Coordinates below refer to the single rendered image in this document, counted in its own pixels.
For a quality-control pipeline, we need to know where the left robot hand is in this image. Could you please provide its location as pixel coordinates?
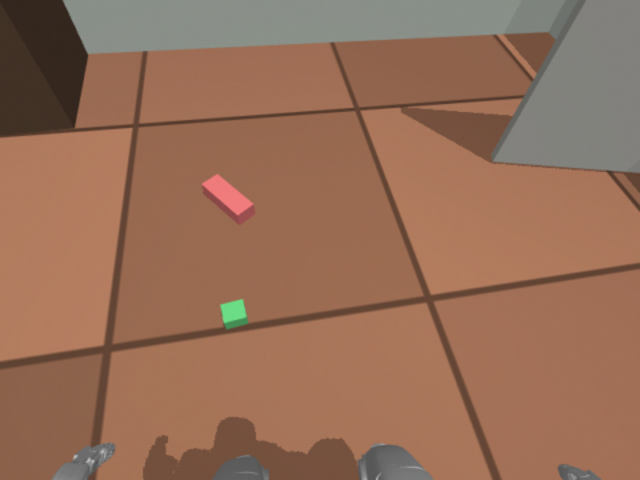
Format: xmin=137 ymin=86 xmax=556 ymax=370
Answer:
xmin=51 ymin=443 xmax=115 ymax=480

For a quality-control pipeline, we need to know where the right robot hand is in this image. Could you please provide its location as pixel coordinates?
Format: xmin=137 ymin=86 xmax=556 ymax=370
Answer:
xmin=558 ymin=464 xmax=601 ymax=480

